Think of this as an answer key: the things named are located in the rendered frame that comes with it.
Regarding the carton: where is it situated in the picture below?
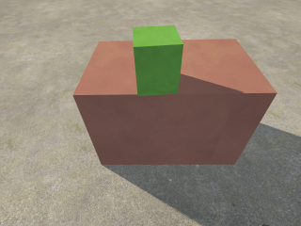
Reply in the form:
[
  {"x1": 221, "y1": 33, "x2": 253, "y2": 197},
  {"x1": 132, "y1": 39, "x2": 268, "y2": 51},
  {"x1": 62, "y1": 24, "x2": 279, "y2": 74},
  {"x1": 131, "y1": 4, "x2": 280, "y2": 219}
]
[{"x1": 133, "y1": 25, "x2": 183, "y2": 97}]

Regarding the pedestal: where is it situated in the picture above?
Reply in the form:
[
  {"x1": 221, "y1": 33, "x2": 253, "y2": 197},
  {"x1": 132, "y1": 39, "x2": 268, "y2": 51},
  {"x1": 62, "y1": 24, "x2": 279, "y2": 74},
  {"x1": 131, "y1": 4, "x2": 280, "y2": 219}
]
[{"x1": 72, "y1": 39, "x2": 277, "y2": 165}]

